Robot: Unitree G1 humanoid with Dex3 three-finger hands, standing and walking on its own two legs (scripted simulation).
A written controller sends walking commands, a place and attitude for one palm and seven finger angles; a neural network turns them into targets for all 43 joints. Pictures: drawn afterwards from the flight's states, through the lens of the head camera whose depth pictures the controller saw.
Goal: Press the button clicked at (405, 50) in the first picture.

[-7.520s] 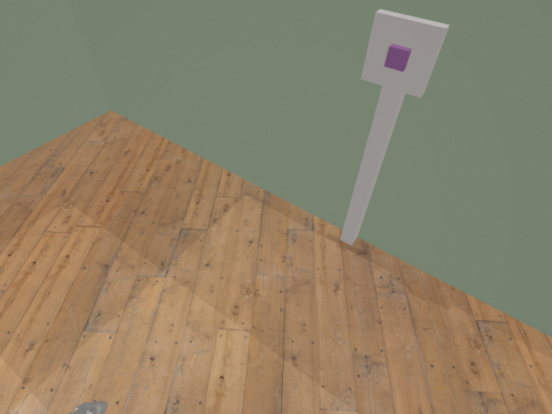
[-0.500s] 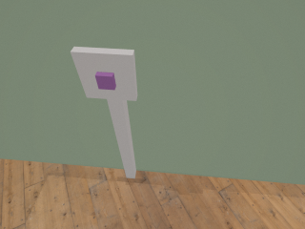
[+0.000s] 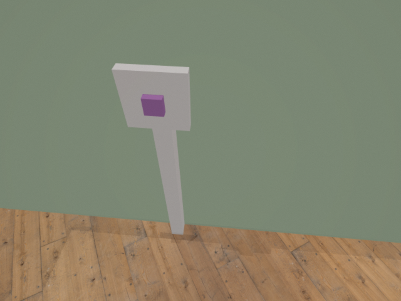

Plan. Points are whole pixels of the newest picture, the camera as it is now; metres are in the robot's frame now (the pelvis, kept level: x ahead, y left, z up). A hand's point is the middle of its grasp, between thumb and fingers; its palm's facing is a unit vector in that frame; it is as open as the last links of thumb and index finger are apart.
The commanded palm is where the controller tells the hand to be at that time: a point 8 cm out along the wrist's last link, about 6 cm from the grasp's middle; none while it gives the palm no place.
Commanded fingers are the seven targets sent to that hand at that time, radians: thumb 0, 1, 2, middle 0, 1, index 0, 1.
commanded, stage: look again from close up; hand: left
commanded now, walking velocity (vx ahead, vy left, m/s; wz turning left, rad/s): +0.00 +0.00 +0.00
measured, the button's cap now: (153, 104) +0.55 +0.16 +0.10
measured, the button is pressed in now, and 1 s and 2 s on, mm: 0 0 0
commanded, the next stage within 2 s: raise the hand and make a fist in 0.62 s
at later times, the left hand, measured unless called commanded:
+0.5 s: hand out of the picture +0.04 +0.16 -0.17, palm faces +0.03 -0.98 -0.18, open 7.4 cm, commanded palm none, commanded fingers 0.00 0.90 0.90 -0.20 -0.30 -0.20 -0.30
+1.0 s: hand (138, 227) +0.26 +0.15 +0.01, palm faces +0.05 -1.00 -0.02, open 6.4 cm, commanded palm +0.17 +0.21 -0.04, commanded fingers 0.00 0.90 0.90 -0.61 -0.75 -0.61 -0.75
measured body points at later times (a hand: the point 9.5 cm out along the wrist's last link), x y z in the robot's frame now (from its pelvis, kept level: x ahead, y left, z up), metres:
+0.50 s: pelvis +0.05 -0.01 +0.00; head +0.05 -0.01 +0.45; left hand +0.04 +0.21 -0.16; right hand +0.05 -0.22 -0.16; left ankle +0.03 +0.09 -0.74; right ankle +0.06 -0.12 -0.74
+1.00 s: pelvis +0.06 -0.03 -0.04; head +0.07 -0.03 +0.41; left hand +0.25 +0.20 +0.01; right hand +0.24 -0.28 -0.10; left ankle +0.04 +0.09 -0.74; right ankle +0.06 -0.12 -0.74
